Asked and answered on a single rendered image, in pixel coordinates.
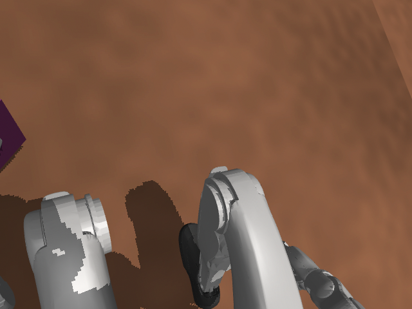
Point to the carton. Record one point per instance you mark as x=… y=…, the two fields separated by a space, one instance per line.
x=10 y=134

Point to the right robot hand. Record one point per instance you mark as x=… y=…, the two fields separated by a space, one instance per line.
x=301 y=264

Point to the left robot arm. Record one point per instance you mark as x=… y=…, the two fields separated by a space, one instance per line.
x=7 y=298

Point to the right robot foot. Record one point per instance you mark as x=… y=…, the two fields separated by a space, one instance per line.
x=190 y=254

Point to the right robot arm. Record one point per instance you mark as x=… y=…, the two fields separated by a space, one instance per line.
x=327 y=292

